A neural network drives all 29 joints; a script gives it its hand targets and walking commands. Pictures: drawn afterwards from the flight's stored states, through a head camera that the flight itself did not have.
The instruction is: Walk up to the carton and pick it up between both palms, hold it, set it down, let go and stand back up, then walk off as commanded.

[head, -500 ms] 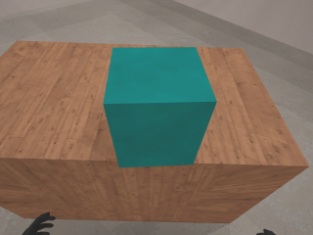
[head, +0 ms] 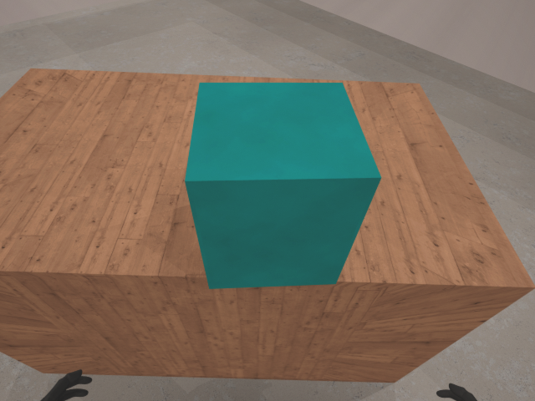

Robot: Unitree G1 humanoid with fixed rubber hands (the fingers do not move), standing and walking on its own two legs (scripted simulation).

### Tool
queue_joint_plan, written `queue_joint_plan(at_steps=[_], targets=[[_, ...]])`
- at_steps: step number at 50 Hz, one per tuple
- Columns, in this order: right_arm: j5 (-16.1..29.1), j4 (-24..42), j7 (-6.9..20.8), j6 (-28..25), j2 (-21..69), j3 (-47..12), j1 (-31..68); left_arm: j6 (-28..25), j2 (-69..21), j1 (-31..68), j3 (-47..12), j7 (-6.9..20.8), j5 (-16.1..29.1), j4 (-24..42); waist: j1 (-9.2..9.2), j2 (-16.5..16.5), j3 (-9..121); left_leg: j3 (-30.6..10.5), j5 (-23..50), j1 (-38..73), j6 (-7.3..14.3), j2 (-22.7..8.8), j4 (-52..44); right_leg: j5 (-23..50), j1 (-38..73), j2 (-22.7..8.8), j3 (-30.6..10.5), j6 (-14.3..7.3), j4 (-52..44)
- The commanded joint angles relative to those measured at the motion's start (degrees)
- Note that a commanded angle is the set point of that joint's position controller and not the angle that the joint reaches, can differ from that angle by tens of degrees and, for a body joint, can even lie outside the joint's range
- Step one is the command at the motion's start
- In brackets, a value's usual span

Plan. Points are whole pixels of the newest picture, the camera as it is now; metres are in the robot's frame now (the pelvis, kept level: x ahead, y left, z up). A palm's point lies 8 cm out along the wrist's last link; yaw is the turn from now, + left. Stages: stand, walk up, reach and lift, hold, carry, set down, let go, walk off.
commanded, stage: walk up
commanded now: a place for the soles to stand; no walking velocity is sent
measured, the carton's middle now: (272, 190) +0.42 +0.01 +0.10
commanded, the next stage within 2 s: reach and lift in 0.44 s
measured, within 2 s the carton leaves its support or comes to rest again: neither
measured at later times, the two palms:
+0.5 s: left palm out of the picture +0.11 +0.32 -0.08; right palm out of the picture +0.12 -0.30 -0.07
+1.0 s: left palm out of the picture +0.14 +0.29 -0.02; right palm out of the picture +0.15 -0.29 -0.01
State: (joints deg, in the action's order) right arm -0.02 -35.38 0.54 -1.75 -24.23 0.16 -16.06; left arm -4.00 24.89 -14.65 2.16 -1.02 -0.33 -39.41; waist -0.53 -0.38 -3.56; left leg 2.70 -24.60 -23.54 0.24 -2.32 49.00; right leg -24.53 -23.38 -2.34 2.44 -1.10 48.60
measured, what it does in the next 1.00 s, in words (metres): stands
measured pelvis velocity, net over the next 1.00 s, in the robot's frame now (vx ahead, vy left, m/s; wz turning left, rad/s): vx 0.00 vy -0.01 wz -0.01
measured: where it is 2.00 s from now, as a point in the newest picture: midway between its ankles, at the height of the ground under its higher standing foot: outside the picture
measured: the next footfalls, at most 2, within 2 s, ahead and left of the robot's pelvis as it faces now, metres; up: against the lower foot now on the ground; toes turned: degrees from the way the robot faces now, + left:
none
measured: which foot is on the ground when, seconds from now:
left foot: down 0.00-1.00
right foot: down 0.00-1.00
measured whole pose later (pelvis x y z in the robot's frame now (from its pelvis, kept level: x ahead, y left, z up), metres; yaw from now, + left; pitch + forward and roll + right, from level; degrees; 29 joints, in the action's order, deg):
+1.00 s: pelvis +0.00 -0.01 +0.04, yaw +0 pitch +1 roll +0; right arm 0.0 -40.9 2.9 -17.9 -20.0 2.2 -11.7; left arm 8.2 21.8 -14.1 4.2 -1.3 1.7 -25.8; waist 0.8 -2.4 0.4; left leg 3.0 -12.5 -15.1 -0.5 -2.4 27.0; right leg -12.2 -15.1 -1.2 2.7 -0.1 26.6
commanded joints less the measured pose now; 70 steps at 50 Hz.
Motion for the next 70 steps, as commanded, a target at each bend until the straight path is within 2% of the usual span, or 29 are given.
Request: queue_joint_plan(at_steps=[1, 3, 4, 7, 9, 11, 12, 13, 15, 17, 18, 20, 22, 23, 24, 25, 27, 28, 29, 31, 34, 35, 42, 45, 49, 54, 57, 62, 70], targets=[[-2.0, -1.2, -0.3, -0.7, -12.4, 5.2, 3.8, -2.2, 17.6, -0.7, 4.2, -0.9, -0.7, -1.7, 0.60, 1.0, 6.6, -4.1, 8.9, -2.9, 3.1, -1.5, -3.1, 9.0, 6.0, -13.6, -20.6, -11.0, -14.4], [-2.0, -0.1, -0.3, -1.4, -12.5, 5.7, 2.5, -1.8, 15.0, 2.7, 3.2, -0.7, -0.6, -0.4, -1.15, 1.6, 7.9, -9.8, 11.3, 4.4, 5.8, -4.8, -9.2, 9.2, 0.5, -7.2, -10.5, -5.7, -8.6], [-2.4, 0.0, -0.2, -1.8, -14.0, 6.0, 2.4, -1.5, 12.4, 1.9, 2.8, -0.6, -0.3, -0.2, 0.01, 4.8, 7.1, -14.5, 10.3, 4.7, 7.5, -7.1, -12.4, 10.1, -1.5, -2.8, -7.1, -3.9, -6.1], [-2.2, -0.7, 0.0, -1.2, -14.9, 5.7, 2.7, -1.4, 11.3, -0.2, 2.5, -0.6, 0.0, -0.8, 0.45, 8.7, 7.0, -16.1, 6.3, 2.3, 10.8, -9.7, -16.5, 3.0, 2.4, -0.5, -1.0, -2.1, -5.2], [-2.1, 0.4, 0.0, -1.0, -12.9, 5.1, 5.4, -1.9, 12.1, -1.5, 3.2, -0.7, -0.4, -1.2, 1.96, 6.1, 6.3, -11.6, 10.5, -2.9, 7.5, -6.9, -11.9, 4.0, 7.5, -2.5, -6.8, -4.0, -9.9], [-1.5, 1.5, -0.2, -0.5, -10.6, 4.8, 4.4, -2.7, 16.6, -3.8, 4.3, -0.9, -1.1, -0.6, 1.03, -2.3, 7.5, -4.9, 10.2, -7.4, 3.0, -1.6, 1.2, 10.6, 10.6, -11.5, -23.3, -8.8, -17.4], [-1.5, 0.2, -0.3, -0.4, -11.4, 4.8, 3.8, -2.3, 18.1, -2.8, 4.8, -0.9, -1.0, -0.8, 0.76, -1.3, 7.0, -2.3, 5.2, -6.7, 2.5, -1.2, -0.2, 12.8, 9.7, -14.9, -22.3, -12.2, -16.4], [-1.5, -0.2, -0.3, -0.4, -11.8, 5.1, 4.3, -2.1, 17.9, -0.9, 4.3, -1.0, -0.9, -0.3, -0.11, 1.6, 6.1, -3.1, 3.9, -2.7, 2.9, -1.8, -2.7, 14.0, 5.2, -14.4, -21.5, -11.8, -14.7], [-2.3, -0.2, -0.3, -1.2, -12.7, 5.9, 0.6, -1.7, 13.9, 3.1, 2.9, -0.9, -0.4, 0.7, -1.97, 1.3, 6.9, -9.3, 8.9, 4.1, 5.2, -3.8, -9.3, 12.6, -0.6, -8.3, -12.8, -6.9, -8.9], [-2.6, 0.1, -0.1, -1.9, -15.7, 6.4, 1.3, -1.2, 9.9, 0.9, 2.3, -0.8, 0.1, -0.3, -0.22, 11.6, 6.9, -21.9, 6.4, 6.1, 11.2, -11.7, -18.5, 3.2, -4.8, 0.1, -1.0, -1.6, 1.7], [-2.2, -1.0, 0.0, -1.8, -15.6, 6.0, 1.6, -1.1, 10.7, 0.0, 2.6, -0.8, 0.1, -0.9, 0.77, 10.9, 6.5, -22.1, 8.5, 6.2, 13.1, -11.9, -17.8, -0.9, -3.6, 0.5, -0.2, -1.5, -1.7], [-1.6, -0.2, -0.1, -1.2, -12.6, 5.0, 5.0, -2.0, 11.7, -1.7, 2.8, -0.7, -0.4, -1.6, 2.56, 5.8, 7.7, -13.4, 13.8, -0.6, 9.2, -8.4, -11.7, 4.1, 7.4, -1.7, -3.8, -2.8, -10.1], [-1.5, 0.5, 0.0, -0.7, -10.8, 4.9, 5.2, -2.9, 16.4, -4.4, 4.1, -1.0, -1.3, -1.7, 2.16, -1.5, 6.6, -5.1, 16.3, -8.3, 3.2, -1.2, 0.6, 11.5, 11.7, -10.7, -20.7, -8.2, -16.3], [-7.2, -19.6, 0.8, -13.6, -1.0, 12.7, 15.2, 12.9, 6.2, 15.7, 3.7, -0.8, 0.6, 12.2, -5.51, 1.8, -0.2, -3.8, 5.0, -6.2, -1.6, 0.0, -12.4, 4.7, -2.5, 1.9, 1.3, -2.4, -7.7], [-8.2, -23.4, 2.9, -14.7, -5.2, 13.9, 13.7, 16.8, 6.7, 19.3, 4.0, -1.5, -2.7, 14.1, -2.44, 3.2, -1.2, -2.9, 5.1, -4.6, -1.8, -1.1, -12.4, 3.2, -3.5, 1.5, 1.6, -3.2, -7.0], [-7.6, -23.0, 3.4, -15.7, -7.4, 14.1, 13.6, 17.8, 6.5, 18.6, 4.5, -2.0, -4.8, 14.9, -2.36, 4.4, -0.7, -2.1, 1.6, -3.6, -1.8, -1.8, -13.9, 1.6, -2.6, 2.1, 2.5, -2.6, -7.1], [-8.1, -20.2, 3.3, -17.7, -7.5, 14.5, 15.8, 18.9, 4.8, 19.6, 3.8, -1.6, -3.0, 19.6, -2.50, -0.2, 2.2, -1.3, 4.6, 0.4, -1.2, -1.3, -12.8, 5.7, -1.9, 1.6, 1.5, -2.7, -9.3], [-6.7, -17.6, 2.9, -18.5, -7.6, 14.0, 15.7, 19.2, 5.1, 18.2, 3.9, -1.5, -2.0, 21.8, -0.46, -0.4, 6.6, -1.1, 9.6, 4.0, -0.7, -1.3, -12.5, 9.9, 0.1, 2.0, 1.6, -2.5, -10.5], [-6.4, -14.8, 2.9, -19.1, -6.5, 14.4, 14.4, 18.9, 3.7, 17.7, 2.4, -1.2, -0.9, 23.3, -1.58, -1.4, 8.6, -0.8, 11.2, 7.6, -0.6, -0.9, -13.7, 14.4, 2.1, 2.2, 1.4, -2.4, -12.1], [-4.1, -5.7, 1.9, -21.0, -5.1, 12.4, 12.2, 17.0, 4.6, 14.8, 4.0, -1.0, -0.4, 24.7, 0.21, -5.0, 15.3, -0.3, 17.8, 12.9, 0.5, 0.5, -14.3, 27.2, 8.5, 2.6, 0.1, -0.9, -14.4], [-2.0, -5.5, 1.8, -20.7, -5.0, 10.4, 6.1, 15.3, 4.1, 5.9, 5.4, -0.8, -1.1, 24.6, 0.57, -4.1, 17.0, -0.9, 27.7, 17.9, -0.5, 2.2, -16.5, 35.9, 14.8, 3.0, 0.1, -0.5, -17.1], [-1.4, -5.7, 2.2, -20.3, -5.3, 10.8, 7.0, 15.7, 3.3, 5.2, 5.9, -0.9, -1.0, 25.3, 0.54, -1.9, 16.6, -0.9, 29.7, 19.0, -1.2, 2.0, -18.1, 35.1, 15.2, 3.1, 1.1, -0.8, -18.4], [0.3, 3.2, 2.0, -19.1, -2.3, 7.8, 6.1, 13.8, 3.6, 4.4, 8.7, 0.0, -2.1, 22.8, 4.40, -7.8, 8.8, 2.0, 21.2, 14.5, 0.6, 4.5, -26.1, 28.3, 20.2, 3.2, -1.6, 1.5, -26.1], [1.0, 3.1, 1.9, -17.7, 1.5, 6.6, 3.7, 11.5, 2.7, 6.5, 8.1, -0.2, 0.7, 23.7, 2.79, -8.5, 7.7, 2.2, 16.0, 16.6, 1.3, 4.7, -28.8, 19.2, 17.7, 1.9, -2.9, 2.0, -29.6], [3.0, 13.9, 2.0, -17.0, 4.5, 5.3, 5.3, 7.3, 1.9, 9.7, 5.8, -1.6, 5.9, 33.5, 3.00, -9.1, 11.1, 1.4, 13.6, 21.9, 0.9, 5.0, -28.1, 9.6, 10.6, -0.1, -3.6, 0.4, -33.2], [5.2, 16.8, 2.5, -13.2, 5.1, 6.1, 2.7, 7.1, 1.3, 6.4, 2.4, -2.9, 7.5, 39.6, 1.44, 1.0, 10.5, 0.3, 12.3, 22.9, -1.0, 3.7, -31.9, 10.6, 11.7, 0.8, -2.8, -1.1, -33.5], [5.9, 16.6, 2.9, -11.7, 2.5, 7.5, 1.5, 7.9, 0.4, 2.1, 2.1, -3.8, 6.9, 41.3, 0.52, 6.4, 11.4, -0.2, 17.9, 17.1, -2.1, 2.4, -35.4, 18.9, 22.0, 3.6, -0.7, 0.3, -30.2], [8.2, 23.8, 3.1, -11.2, 2.3, 8.3, 2.6, 9.3, -1.8, -0.6, 2.0, -3.8, 9.2, 43.0, 1.77, 2.5, 12.7, 0.0, 25.4, 21.0, -2.5, 3.2, -33.3, 19.4, 21.6, 3.5, -1.6, -0.1, -33.1], [13.3, 32.8, 4.0, -8.4, 3.6, 6.9, -4.3, 9.1, -5.9, -6.0, -0.9, -4.3, 8.1, 53.7, 2.00, 6.5, 10.0, -0.7, 31.4, 22.4, -4.8, 3.0, -34.7, 21.9, 23.7, 4.9, -1.2, 0.5, -34.0]])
